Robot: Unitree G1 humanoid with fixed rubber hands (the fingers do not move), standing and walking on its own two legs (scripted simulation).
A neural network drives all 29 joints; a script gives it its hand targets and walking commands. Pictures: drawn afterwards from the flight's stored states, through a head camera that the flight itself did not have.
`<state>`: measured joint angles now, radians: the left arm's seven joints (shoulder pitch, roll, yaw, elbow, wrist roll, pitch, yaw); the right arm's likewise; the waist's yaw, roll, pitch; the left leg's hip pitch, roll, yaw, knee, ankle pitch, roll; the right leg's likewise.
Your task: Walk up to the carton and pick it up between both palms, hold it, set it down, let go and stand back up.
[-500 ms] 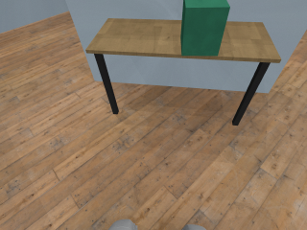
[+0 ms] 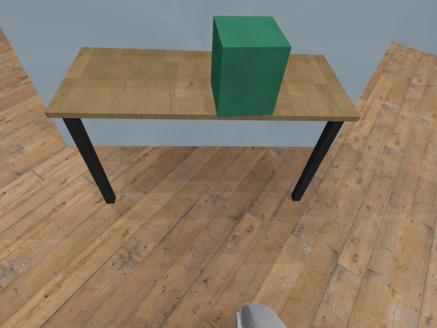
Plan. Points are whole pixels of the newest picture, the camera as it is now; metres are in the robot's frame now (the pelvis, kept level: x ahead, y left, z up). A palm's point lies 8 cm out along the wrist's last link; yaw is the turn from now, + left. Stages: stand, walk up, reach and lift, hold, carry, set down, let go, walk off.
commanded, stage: walk up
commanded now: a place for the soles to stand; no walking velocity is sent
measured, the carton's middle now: (244, 67) +0.88 -0.11 +0.00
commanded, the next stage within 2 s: none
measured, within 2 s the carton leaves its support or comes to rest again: neither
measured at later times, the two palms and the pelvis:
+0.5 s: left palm (138, 274) +0.24 +0.16 -0.11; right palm (361, 274) +0.24 -0.33 -0.13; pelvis +0.21 -0.08 +0.00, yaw -2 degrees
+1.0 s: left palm (162, 201) +0.43 +0.13 -0.14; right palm (347, 214) +0.39 -0.36 -0.14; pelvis +0.37 -0.12 -0.01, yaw +1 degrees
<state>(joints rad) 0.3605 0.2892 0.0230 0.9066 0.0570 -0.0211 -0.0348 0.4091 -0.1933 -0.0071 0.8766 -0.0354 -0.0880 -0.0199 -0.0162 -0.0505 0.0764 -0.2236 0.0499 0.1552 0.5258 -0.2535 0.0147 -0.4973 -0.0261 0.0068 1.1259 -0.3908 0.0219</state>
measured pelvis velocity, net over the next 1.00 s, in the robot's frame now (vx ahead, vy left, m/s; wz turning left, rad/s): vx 0.37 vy -0.12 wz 0.02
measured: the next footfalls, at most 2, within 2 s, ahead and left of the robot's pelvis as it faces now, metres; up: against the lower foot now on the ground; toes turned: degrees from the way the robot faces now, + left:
right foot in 0.26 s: +0.27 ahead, -0.17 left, +0.00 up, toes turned -8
left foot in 0.70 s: +0.42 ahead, +0.00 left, +0.00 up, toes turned +4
